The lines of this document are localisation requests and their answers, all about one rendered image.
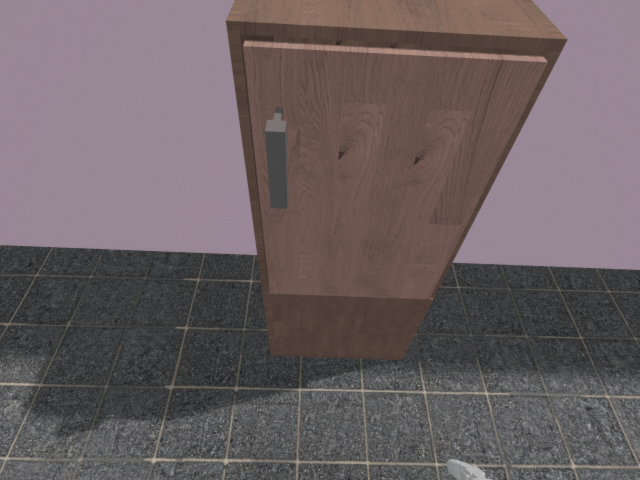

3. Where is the handle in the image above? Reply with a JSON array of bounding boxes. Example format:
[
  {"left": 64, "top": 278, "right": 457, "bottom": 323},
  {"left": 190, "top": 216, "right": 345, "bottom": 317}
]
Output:
[{"left": 265, "top": 107, "right": 289, "bottom": 209}]

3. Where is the cupboard door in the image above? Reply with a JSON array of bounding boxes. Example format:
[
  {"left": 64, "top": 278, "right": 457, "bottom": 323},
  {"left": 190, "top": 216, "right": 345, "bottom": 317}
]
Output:
[{"left": 243, "top": 40, "right": 548, "bottom": 299}]

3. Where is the right robot hand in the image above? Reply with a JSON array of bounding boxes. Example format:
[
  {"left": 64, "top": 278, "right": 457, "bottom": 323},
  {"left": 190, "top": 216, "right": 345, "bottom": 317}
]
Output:
[{"left": 447, "top": 459, "right": 492, "bottom": 480}]

